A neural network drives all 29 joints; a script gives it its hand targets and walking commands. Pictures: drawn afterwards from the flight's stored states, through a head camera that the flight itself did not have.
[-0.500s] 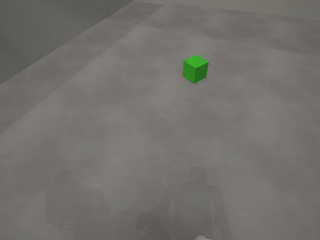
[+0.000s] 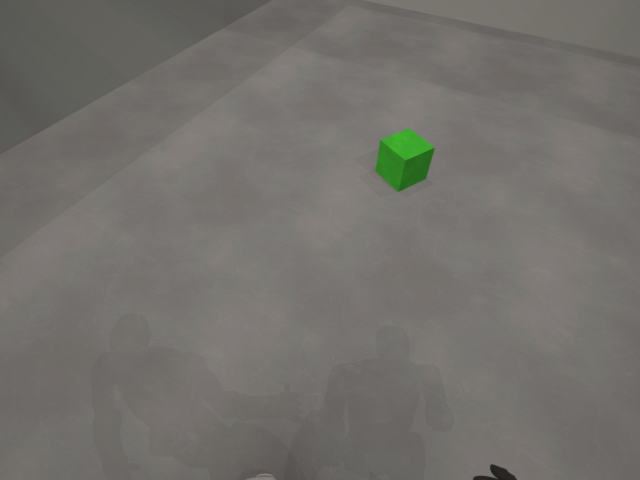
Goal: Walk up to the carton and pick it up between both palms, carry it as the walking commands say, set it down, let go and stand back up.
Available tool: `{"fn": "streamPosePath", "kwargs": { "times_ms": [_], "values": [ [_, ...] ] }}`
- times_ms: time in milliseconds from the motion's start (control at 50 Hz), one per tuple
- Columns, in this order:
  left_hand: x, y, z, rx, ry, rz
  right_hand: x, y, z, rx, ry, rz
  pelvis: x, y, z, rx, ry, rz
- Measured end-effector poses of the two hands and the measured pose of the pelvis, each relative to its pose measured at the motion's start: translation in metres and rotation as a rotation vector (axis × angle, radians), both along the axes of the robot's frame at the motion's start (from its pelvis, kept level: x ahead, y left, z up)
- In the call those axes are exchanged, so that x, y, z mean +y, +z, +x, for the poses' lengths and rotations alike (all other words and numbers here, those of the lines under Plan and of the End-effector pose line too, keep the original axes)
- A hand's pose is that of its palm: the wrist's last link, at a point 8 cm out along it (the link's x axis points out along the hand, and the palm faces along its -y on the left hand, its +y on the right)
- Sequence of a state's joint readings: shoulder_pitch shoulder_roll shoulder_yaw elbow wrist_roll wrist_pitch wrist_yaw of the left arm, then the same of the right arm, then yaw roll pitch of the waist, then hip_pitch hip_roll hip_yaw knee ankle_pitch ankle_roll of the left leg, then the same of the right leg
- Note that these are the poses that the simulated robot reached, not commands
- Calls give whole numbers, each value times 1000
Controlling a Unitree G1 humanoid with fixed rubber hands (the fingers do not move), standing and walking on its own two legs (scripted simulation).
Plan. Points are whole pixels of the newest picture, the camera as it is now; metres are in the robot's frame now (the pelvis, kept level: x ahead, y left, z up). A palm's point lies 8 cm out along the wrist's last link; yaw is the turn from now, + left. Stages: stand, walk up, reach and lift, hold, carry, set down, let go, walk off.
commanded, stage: walk up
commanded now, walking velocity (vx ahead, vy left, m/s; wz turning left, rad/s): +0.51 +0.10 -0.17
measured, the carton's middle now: (403, 160) +1.56 -0.22 -0.68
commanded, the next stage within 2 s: none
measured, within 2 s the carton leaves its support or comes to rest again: neither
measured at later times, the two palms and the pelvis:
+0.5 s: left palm (257, 282) +0.46 +0.18 -0.13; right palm out of the picture +0.10 -0.21 -0.12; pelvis +0.27 -0.02 -0.01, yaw -2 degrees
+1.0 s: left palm (249, 298) +0.41 +0.18 -0.11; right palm (482, 220) +0.67 -0.26 -0.13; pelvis +0.54 -0.05 +0.00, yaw -3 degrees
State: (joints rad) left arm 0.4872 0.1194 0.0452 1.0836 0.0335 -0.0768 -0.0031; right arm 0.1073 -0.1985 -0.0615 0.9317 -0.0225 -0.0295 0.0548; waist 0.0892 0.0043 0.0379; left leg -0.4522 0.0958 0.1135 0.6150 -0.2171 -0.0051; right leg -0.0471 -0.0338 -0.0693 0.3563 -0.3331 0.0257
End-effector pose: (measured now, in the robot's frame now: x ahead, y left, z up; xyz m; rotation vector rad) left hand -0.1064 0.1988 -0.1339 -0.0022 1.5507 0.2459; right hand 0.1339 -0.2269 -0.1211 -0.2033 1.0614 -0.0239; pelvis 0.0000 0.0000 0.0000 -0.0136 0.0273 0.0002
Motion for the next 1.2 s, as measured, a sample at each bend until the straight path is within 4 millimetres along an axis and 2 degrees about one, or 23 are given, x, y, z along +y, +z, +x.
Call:
{"fn": "streamPosePath", "kwargs": {
  "times_ms": [60, 80, 120, 200, 280, 340, 400, 440, 500, 560, 600, 640, 680, 760, 800, 840, 900, 940, 1020, 1100, 1140, 1200],
  "values": [
    [22, -10, 28, 48, -19, -3, 16, -8, 39, -33, -18, -13, 18, -11, 35, 11, -8, 10],
    [30, -12, 43, 53, -35, 0, 20, -9, 45, -38, -32, -15, 22, -13, 44, 14, -16, 20],
    [48, -11, 84, 29, -77, 16, 26, -11, 46, -19, -63, -18, 30, -11, 64, 19, -34, 20],
    [78, -5, 191, -100, -168, 61, 31, -12, 16, 113, -145, -21, 36, -1, 106, 19, -48, -1],
    [87, 2, 310, -268, -253, 89, 36, -6, -29, 290, -259, -11, 32, 5, 148, 10, -35, -6],
    [75, 8, 395, -382, -298, 84, 39, 2, -54, 422, -325, -6, 24, 7, 181, 1, -30, -13],
    [48, 10, 470, -480, -338, 45, 37, 10, -64, 535, -376, -9, 10, 4, 213, -4, -30, -13],
    [23, 8, 514, -524, -365, 9, 32, 12, -60, 590, -405, -11, 0, 0, 236, -3, -32, -11],
    [-16, 0, 569, -561, -406, -35, 15, 5, -36, 635, -430, -11, -19, -11, 274, 8, -35, -7],
    [-49, -16, 608, -566, -415, -41, -10, -16, 6, 648, -418, -3, -40, -29, 316, 13, -40, -18],
    [-61, -22, 614, -536, -404, -31, -29, -27, 53, 600, -399, 1, -51, -30, 336, -1, -48, -26],
    [-62, -23, 603, -481, -366, -14, -49, -32, 116, 495, -357, -4, -61, -25, 355, -20, -40, -3],
    [-56, -20, 583, -405, -301, 13, -67, -31, 184, 380, -286, -16, -67, -16, 374, -34, -31, 16],
    [-23, 3, 549, -289, -177, 124, -90, -21, 315, 171, -171, -27, -71, -2, 414, -49, -32, 31],
    [-11, 13, 531, -213, -145, 155, -92, -16, 370, 87, -142, -22, -70, 2, 434, -54, -42, 32],
    [-6, 22, 515, -131, -121, 170, -87, -11, 417, 22, -128, -2, -67, 5, 455, -55, -58, 36],
    [-7, 30, 503, -27, -90, 161, -70, -7, 471, -30, -107, 44, -61, 7, 487, -50, -59, 38],
    [-11, 31, 505, 20, -67, 141, -56, -8, 500, -34, -83, 71, -55, 6, 508, -46, -50, 35],
    [-19, 22, 529, 77, -21, 87, -27, -15, 553, -2, -21, 88, -41, 0, 553, -31, -46, 25],
    [-19, -4, 574, 131, -18, 7, -8, -26, 608, -3, -2, 47, -22, -19, 606, -2, -43, 21],
    [-14, -17, 612, 123, -40, -22, -7, -29, 621, 0, -23, 11, -15, -23, 625, 6, -41, 31],
    [1, -24, 694, 4, -98, -15, -16, -24, 611, 69, -67, -31, -12, -16, 649, 8, -41, 21]
  ]
}}
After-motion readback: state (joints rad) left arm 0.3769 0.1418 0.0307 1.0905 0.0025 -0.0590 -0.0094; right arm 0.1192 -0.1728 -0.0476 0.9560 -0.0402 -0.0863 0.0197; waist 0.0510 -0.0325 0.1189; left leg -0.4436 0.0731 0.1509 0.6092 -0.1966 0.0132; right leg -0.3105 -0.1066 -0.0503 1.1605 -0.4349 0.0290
